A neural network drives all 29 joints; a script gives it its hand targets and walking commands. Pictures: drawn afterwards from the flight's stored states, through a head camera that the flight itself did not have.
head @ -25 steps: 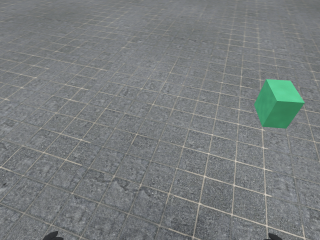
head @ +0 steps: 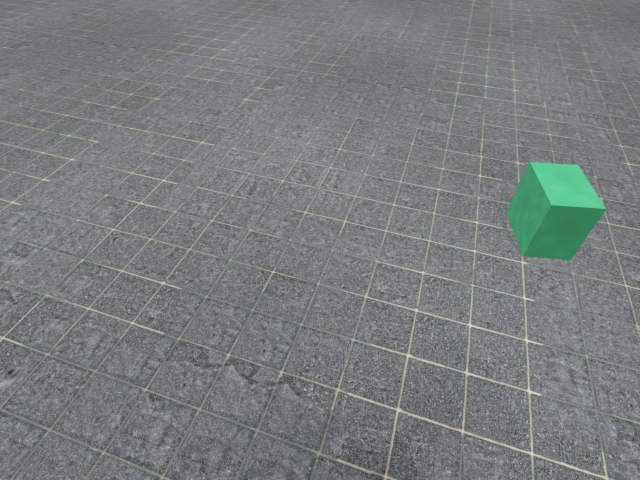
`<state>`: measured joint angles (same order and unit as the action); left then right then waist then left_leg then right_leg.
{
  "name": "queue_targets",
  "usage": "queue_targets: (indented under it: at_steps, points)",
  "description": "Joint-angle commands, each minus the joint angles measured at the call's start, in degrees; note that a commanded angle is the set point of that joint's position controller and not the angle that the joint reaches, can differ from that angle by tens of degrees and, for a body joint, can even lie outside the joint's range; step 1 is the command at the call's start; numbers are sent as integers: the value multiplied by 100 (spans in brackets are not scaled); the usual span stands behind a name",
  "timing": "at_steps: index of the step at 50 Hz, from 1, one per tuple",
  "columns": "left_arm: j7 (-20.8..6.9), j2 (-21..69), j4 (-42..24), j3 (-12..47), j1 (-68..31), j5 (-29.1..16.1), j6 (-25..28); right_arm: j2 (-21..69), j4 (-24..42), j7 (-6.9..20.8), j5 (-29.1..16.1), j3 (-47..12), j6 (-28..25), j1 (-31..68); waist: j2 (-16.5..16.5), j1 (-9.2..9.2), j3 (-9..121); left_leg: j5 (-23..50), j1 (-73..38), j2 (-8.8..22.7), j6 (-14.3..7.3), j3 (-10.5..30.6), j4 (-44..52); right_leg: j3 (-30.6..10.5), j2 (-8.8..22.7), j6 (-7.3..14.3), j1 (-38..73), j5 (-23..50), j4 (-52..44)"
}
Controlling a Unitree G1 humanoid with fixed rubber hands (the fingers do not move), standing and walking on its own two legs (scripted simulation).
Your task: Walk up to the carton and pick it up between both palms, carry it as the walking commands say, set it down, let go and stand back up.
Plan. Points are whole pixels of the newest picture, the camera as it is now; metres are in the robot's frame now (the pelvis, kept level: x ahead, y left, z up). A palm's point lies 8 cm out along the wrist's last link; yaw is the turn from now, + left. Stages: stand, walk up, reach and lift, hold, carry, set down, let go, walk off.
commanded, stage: walk up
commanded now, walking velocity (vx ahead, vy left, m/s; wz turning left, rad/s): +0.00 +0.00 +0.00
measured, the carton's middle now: (550, 210) +1.35 -1.00 -0.63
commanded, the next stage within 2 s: none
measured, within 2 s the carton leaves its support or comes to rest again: neither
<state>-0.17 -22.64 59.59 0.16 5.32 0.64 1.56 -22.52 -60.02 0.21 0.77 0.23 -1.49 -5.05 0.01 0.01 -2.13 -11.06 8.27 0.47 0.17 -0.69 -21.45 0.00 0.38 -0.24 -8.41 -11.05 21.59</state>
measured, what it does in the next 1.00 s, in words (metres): walks ahead, turning right: right foot, then left foot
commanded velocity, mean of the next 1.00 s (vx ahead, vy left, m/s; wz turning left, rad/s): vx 0.00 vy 0.00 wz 0.00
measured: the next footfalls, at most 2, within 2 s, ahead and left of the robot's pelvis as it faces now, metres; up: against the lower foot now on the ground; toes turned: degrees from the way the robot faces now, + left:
right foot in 0.36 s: +0.13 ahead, -0.24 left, +0.00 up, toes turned -22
left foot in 0.70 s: +0.35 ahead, -0.08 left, +0.00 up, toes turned -19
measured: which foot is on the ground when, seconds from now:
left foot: down 0.00-0.36, up 0.38-0.68, down 0.70-1.00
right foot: down 0.00-0.08, up 0.10-0.34, down 0.36-0.70, up 0.72-1.00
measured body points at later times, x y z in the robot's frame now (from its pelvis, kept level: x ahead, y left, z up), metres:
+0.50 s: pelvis +0.09 -0.11 -0.02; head +0.09 -0.12 +0.43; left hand +0.30 +0.19 -0.08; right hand +0.10 -0.48 -0.10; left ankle +0.11 +0.05 -0.69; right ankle +0.09 -0.23 -0.75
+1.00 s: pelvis +0.30 -0.20 -0.01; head +0.32 -0.21 +0.44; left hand +0.62 -0.04 -0.09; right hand +0.12 -0.53 -0.07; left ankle +0.31 -0.07 -0.75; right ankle +0.32 -0.39 -0.72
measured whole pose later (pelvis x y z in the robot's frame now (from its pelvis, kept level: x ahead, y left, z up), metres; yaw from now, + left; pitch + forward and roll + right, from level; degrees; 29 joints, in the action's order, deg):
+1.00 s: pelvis +0.30 -0.20 -0.01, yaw -33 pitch +0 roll +1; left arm -7.3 -27.3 42.3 -4.6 8.4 0.7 2.6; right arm -30.4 -43.5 2.1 1.4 5.4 -7.8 -22.9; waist -2.8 4.3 -2.2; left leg -18.5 5.9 5.0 0.8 -13.6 -25.5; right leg 0.7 5.2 1.1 -29.3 -12.0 38.2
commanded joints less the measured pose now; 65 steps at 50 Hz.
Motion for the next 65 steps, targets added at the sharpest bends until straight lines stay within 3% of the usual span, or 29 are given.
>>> queue_targets:
  at_steps: [1,2,3,5,6,9,13,15,18,19,20,21,22,25,30,34,35,36,37,38,41,47,51,54,55,56,58,61,65]
  points:
    - [27,-988,-219,-178,-248,-4,51,-981,218,-26,-4,173,-52,253,1,0,285,352,-22,654,-186,579,424,-564,651,202,-9,417,-417]
    - [28,-990,-209,-177,-247,-4,49,-983,209,-27,-5,172,-50,251,1,0,285,358,-27,656,-185,580,431,-564,653,201,-4,422,-424]
    - [-314,-1493,-969,-592,6,172,-65,-1905,646,19,46,697,-238,-124,-120,121,670,-1719,-1213,769,-511,458,-117,-952,390,440,-1533,-1626,172]
    - [-600,-1129,-1546,-581,-1111,221,-154,-2221,593,-73,128,957,-337,-1000,1018,775,22,-3284,-1864,2437,-1295,2111,1231,-287,319,196,-4017,-1361,2625]
    - [-639,-1182,-1598,-639,-1007,290,-177,-2079,844,-88,135,954,-397,-664,392,556,-36,-2968,-1278,2866,-1397,2239,1348,-593,708,72,-4115,-1050,3305]
    - [-859,-1324,-1498,-824,-70,210,-199,-1922,1269,-78,160,919,-509,-93,498,44,-29,-2418,-372,2457,-1171,1009,1511,-606,1040,-95,-3102,-576,3257]
    - [-1049,-1100,-1666,-813,-243,116,-143,-1985,1410,36,251,946,-534,-24,888,67,-212,-1638,772,1722,-818,-746,1126,305,773,-108,-1487,-417,1937]
    - [-1025,-1131,-1672,-797,-107,104,-112,-2065,1402,67,237,947,-484,-141,848,58,-38,-1941,843,1679,-828,-837,720,756,487,4,-1062,-470,1825]
    - [-840,-1483,-1482,-899,949,133,-37,-1868,1446,102,222,788,-363,-365,-170,-444,314,-2193,1397,1426,-770,-1080,-1335,922,72,284,185,-1073,1207]
    - [-691,-1997,-1312,-1074,1996,143,30,-1521,1627,134,156,623,-358,-318,-1572,-1013,578,-1333,2579,824,-484,-1455,-3800,-763,728,792,1302,-2500,165]
    - [-582,-2724,-1506,-1206,1969,97,90,-1327,1976,148,9,440,-414,-133,-2378,-950,376,-2324,4220,110,-269,-562,-4894,-4104,1989,1543,1292,-3717,-1309]
    - [-537,-2516,-1605,-1185,1530,-39,93,-1722,1941,141,-74,486,-429,27,-920,-677,262,-1792,3942,708,-311,227,-4817,-3787,2184,1623,999,-4034,-1265]
    - [-494,-2324,-1700,-1113,1265,-53,124,-1885,1819,180,-68,583,-472,-195,-532,-453,186,-1403,3653,865,-284,169,-4622,-3322,2024,1540,639,-3786,-1145]
    - [-486,-1877,-1939,-929,671,14,191,-1836,1536,248,3,655,-465,-876,-863,-54,82,-1157,2329,730,-112,-102,-3334,-1565,1206,1243,-648,-2132,-874]
    - [-514,-1819,-2121,-854,841,2,254,-1526,1756,326,67,661,-465,-772,-947,-85,-105,-344,1558,465,-148,-288,-1931,-1373,1116,1246,-1080,-1978,-851]
    - [-493,-1594,-2259,-719,565,44,230,-1581,1567,266,73,827,-566,-1730,-372,483,-48,-203,-371,105,-280,-425,-1140,-1132,784,998,-2184,-2131,386]
    - [-483,-1302,-2305,-620,658,35,224,-1796,1454,187,132,938,-619,-2356,498,796,175,-1109,-1309,482,-419,302,-407,-712,291,814,-2831,-1692,2020]
    - [-433,-802,-2480,-480,746,-32,268,-2417,1604,119,233,1083,-700,-2747,1843,924,399,-3428,-1743,2383,-859,3501,937,-483,-583,424,-3987,-1815,4022]
    - [-361,-1400,-2322,-571,1166,31,248,-2545,1859,99,40,1074,-716,-1906,862,407,317,-4333,-1058,2813,-1240,4332,1497,-1084,-356,313,-4000,-1444,4942]
    - [-382,-1735,-2149,-660,1214,43,259,-2276,1987,98,-56,958,-704,-1354,350,156,59,-3936,-495,2627,-1357,3587,1255,-1079,47,203,-3764,-975,4990]
    - [-499,-1584,-1945,-752,1160,-11,216,-1814,1969,121,20,782,-712,-1253,624,92,-315,-1990,247,1836,-1150,1314,1095,-773,577,22,-3034,-550,3774]
    - [-710,-1098,-2152,-633,63,10,194,-1989,1935,169,73,837,-725,-1712,801,370,-175,101,63,1532,-1050,-361,760,118,470,94,-2256,-105,1824]
    - [-739,-1062,-2142,-644,-193,-13,185,-2092,1933,149,16,841,-601,-1708,815,334,-1,455,-1,1639,-957,-518,374,598,165,269,-1544,-6,1206]
    - [-570,-1539,-1755,-887,1256,13,232,-1711,2018,110,31,666,-539,-1701,-312,-538,737,1524,1055,1196,-666,-996,-2282,436,-116,627,1066,-336,706]
    - [-438,-2189,-1767,-1101,1922,13,271,-1324,2244,106,-39,521,-567,-1816,-1654,-935,1271,173,2795,596,-326,-1069,-4231,-2133,1434,1225,2299,-1697,197]
    - [-356,-2383,-1926,-1090,1763,-90,287,-1584,2224,67,-113,548,-543,-1730,-1344,-782,1180,-1545,3608,266,-277,-228,-4970,-3767,2159,1751,2119,-1641,-453]
    - [-293,-1962,-2074,-974,1196,-172,281,-1741,2086,75,-147,612,-492,-1600,-303,-406,558,-1097,3392,800,-245,257,-4844,-2525,1910,1688,1148,-693,-304]
    - [-288,-1637,-2177,-852,900,-86,366,-1576,1811,194,7,627,-451,-2027,-715,-33,210,-856,2562,857,-66,3,-3580,-1061,1179,1405,-165,434,-224]
    - [-351,-1755,-2249,-833,1114,-29,460,-1334,1988,348,53,600,-418,-1362,-904,-166,-4,-318,2045,773,-44,-244,-2269,-978,1231,1449,-871,-397,-461]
